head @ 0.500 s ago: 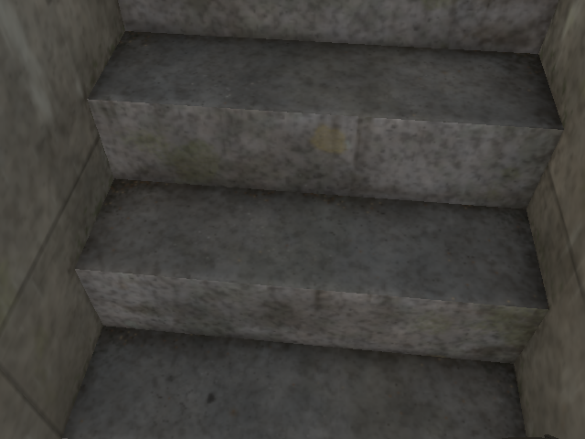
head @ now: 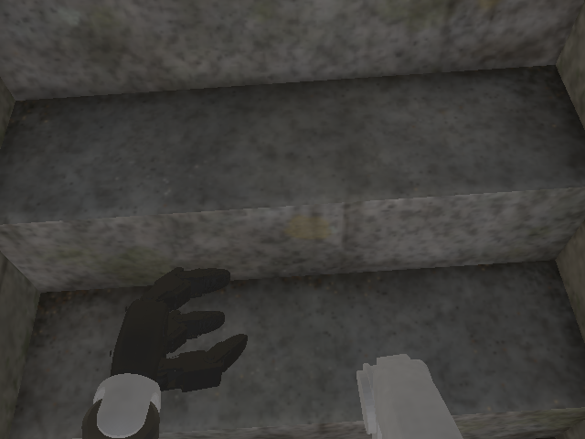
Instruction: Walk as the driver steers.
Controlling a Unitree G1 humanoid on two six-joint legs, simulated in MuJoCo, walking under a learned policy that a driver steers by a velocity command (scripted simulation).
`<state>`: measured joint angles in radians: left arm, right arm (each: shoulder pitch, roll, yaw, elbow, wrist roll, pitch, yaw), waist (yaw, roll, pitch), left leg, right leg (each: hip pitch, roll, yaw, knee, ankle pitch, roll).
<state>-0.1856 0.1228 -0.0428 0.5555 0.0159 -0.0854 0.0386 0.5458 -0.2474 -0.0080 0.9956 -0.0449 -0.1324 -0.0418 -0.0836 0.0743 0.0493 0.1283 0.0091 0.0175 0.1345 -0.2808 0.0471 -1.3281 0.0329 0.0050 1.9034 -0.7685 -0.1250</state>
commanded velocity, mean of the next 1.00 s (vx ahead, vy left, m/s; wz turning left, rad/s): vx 1.00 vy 0.00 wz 0.00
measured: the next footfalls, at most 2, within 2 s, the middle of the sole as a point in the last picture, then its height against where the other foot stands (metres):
right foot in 0.04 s outside the picture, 0.21 m higher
left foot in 0.48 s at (223, 349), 0.20 m higher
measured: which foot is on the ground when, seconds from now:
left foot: down 0.00-0.04, up 0.06-0.46, down 0.48-0.88, up 0.90-1.00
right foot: up 0.00-0.02, down 0.04-0.48, up 0.50-0.86, down 0.88-1.00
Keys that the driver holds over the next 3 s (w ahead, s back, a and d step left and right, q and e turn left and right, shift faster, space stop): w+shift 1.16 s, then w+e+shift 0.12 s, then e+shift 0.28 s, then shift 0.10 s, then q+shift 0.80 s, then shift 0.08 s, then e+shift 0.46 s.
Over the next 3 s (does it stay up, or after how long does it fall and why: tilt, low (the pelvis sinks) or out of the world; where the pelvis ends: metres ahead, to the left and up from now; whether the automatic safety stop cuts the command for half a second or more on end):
stays up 1.33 -0.05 1.24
